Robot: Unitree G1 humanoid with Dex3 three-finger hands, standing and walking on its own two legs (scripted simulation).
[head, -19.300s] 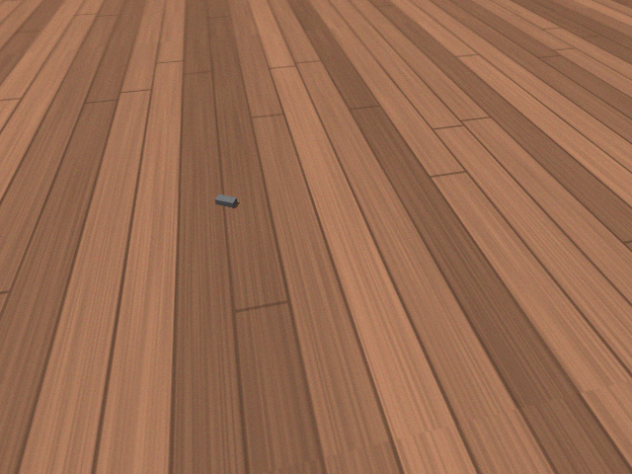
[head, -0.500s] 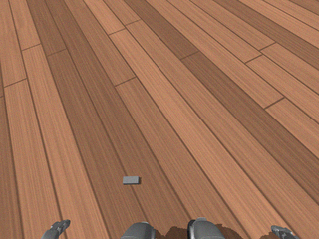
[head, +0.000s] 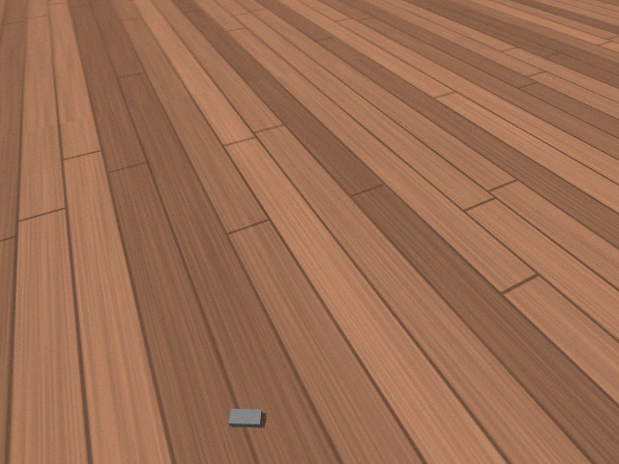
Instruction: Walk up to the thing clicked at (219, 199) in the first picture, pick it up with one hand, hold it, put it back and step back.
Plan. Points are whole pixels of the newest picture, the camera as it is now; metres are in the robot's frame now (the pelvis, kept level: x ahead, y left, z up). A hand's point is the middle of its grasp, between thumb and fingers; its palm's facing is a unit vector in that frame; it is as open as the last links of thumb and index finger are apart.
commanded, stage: walk up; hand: left
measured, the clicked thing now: (245, 418) +0.45 +0.22 -0.75
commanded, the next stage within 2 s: none
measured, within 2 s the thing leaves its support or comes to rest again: neither
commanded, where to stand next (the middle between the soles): +0.05 +0.00 m, yaw -4 degrees
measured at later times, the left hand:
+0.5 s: hand out of the picture +0.17 +0.24 -0.13, palm faces -0.06 -0.91 -0.41, open 7.4 cm
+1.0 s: hand out of the picture +0.16 +0.26 -0.17, palm faces -0.06 -0.93 -0.35, open 7.4 cm
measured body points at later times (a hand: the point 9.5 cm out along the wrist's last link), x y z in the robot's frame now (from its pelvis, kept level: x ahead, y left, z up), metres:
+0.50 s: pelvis +0.07 -0.02 +0.00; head +0.10 -0.04 +0.45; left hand +0.17 +0.29 -0.10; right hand +0.09 -0.34 -0.13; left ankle -0.01 +0.11 -0.67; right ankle +0.10 -0.12 -0.73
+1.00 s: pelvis +0.03 +0.00 -0.01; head +0.10 +0.02 +0.43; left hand +0.16 +0.31 -0.15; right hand +0.13 -0.32 -0.12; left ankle +0.15 +0.12 -0.73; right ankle -0.03 -0.14 -0.67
